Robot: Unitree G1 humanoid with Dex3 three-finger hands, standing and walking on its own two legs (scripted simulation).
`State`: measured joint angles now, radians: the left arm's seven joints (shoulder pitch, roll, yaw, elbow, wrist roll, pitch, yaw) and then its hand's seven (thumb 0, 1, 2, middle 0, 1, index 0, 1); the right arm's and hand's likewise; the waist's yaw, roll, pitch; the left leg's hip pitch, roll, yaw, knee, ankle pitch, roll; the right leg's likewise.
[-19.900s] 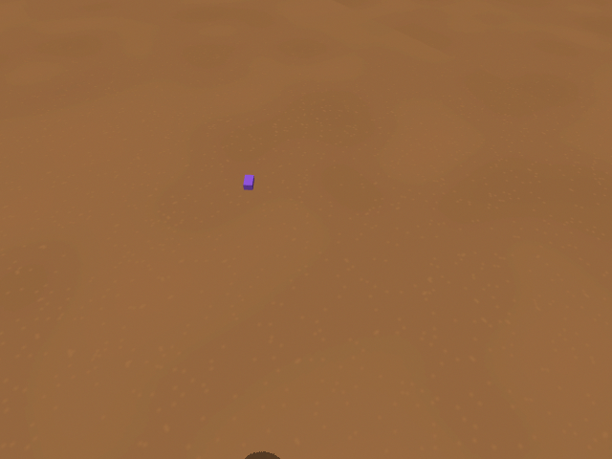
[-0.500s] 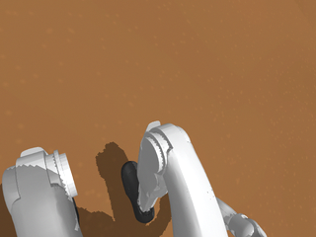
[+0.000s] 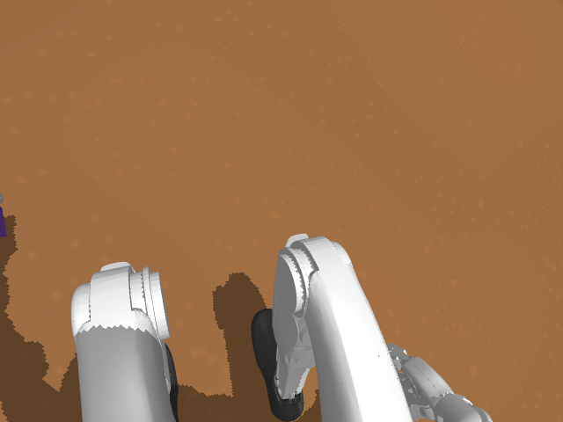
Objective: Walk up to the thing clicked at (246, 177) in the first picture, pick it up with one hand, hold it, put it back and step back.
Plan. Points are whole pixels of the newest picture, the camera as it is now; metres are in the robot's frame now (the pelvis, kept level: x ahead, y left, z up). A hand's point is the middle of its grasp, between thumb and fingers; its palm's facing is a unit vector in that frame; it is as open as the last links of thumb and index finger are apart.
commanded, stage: settle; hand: left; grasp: from above
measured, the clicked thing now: out of the picture +0.39 +0.38 -0.22
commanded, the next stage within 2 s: lift in 0.22 s
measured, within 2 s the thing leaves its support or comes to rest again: neither
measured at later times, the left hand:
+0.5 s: hand out of the picture +0.37 +0.36 -0.12, palm faces -0.43 -0.09 -0.90, open 7.2 cm
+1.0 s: hand out of the picture +0.32 +0.35 +0.04, palm faces -0.41 -0.12 -0.90, open 7.3 cm
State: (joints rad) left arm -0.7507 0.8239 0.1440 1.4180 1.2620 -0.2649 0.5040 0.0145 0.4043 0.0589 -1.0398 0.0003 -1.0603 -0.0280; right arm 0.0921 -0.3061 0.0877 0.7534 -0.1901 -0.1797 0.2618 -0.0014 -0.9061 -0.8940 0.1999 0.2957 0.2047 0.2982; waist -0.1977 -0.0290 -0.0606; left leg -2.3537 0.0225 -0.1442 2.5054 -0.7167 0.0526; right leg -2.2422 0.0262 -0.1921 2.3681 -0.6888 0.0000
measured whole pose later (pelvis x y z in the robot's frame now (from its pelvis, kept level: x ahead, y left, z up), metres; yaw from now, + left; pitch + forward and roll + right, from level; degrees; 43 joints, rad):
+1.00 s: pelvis -0.01 +0.00 +0.15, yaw +7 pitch +32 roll -8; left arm -0.45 0.64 0.02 0.73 1.05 -0.18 0.10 0.01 0.42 0.08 -0.98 -0.13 -1.01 -0.10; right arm 0.14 -0.28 -0.04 0.66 -0.01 0.02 0.08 0.00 -0.91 -0.90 0.20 0.30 0.21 0.30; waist -0.06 0.03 -0.18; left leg -1.93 0.00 -0.06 2.01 -0.64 0.05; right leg -1.86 0.02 -0.10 1.93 -0.64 0.01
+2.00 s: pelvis +0.06 +0.01 +0.42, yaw +9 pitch +11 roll -1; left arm -0.28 0.41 -0.20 0.76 0.98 0.00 0.12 0.01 0.42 0.07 -0.99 -0.12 -1.02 -0.09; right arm 0.26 -0.24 -0.03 0.73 0.05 -0.02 -0.04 0.01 -0.90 -0.89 0.20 0.30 0.21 0.30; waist -0.04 0.04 -0.10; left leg -0.68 0.01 0.02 0.89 -0.40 0.02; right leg -0.66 0.04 0.01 0.85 -0.38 0.00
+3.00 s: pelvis +0.07 +0.01 +0.46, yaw +9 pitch +3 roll +0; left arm -0.23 0.41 -0.23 0.64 0.98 -0.03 -0.01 0.00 0.40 0.11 -0.99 -0.12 -1.02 -0.09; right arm 0.21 -0.25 -0.02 0.68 0.07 0.06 -0.06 0.01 -0.90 -0.89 0.20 0.30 0.20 0.30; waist 0.00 0.05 -0.03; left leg -0.32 -0.01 0.04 0.55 -0.27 0.02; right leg -0.33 0.02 0.03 0.54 -0.26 0.00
